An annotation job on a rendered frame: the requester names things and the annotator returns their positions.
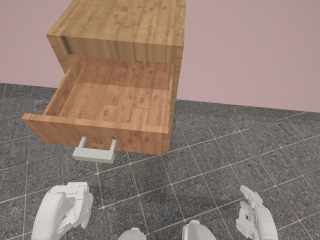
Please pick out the robot left hand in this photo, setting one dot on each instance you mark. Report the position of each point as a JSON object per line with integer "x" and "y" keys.
{"x": 72, "y": 200}

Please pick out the handle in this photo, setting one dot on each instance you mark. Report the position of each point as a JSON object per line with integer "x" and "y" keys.
{"x": 94, "y": 155}

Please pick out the robot right thigh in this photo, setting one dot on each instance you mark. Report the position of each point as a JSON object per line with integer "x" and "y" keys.
{"x": 195, "y": 231}

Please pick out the robot right hand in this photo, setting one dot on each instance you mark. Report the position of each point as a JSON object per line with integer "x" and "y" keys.
{"x": 260, "y": 224}

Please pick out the robot right shin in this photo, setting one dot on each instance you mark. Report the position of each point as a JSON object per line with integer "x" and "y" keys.
{"x": 194, "y": 221}

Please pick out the drawer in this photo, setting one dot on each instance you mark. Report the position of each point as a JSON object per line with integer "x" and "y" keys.
{"x": 106, "y": 99}

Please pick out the cabinet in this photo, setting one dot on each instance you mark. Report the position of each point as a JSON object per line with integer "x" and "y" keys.
{"x": 141, "y": 30}

